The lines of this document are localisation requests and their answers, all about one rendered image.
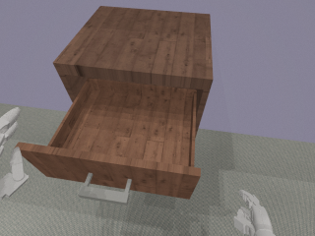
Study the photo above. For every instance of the handle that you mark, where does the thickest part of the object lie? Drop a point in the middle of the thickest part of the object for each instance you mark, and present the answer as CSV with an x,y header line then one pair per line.
x,y
104,195

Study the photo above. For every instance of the cabinet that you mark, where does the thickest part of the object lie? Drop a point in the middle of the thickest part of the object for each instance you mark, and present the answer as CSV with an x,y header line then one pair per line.
x,y
141,46

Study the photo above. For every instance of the robot right hand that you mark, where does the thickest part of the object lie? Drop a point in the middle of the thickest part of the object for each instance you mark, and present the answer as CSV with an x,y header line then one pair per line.
x,y
248,222

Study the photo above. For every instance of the drawer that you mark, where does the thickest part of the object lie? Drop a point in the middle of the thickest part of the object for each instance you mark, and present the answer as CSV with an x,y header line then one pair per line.
x,y
119,131

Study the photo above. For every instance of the robot left hand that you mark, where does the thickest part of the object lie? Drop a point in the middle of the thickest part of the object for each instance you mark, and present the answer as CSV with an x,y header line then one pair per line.
x,y
11,182

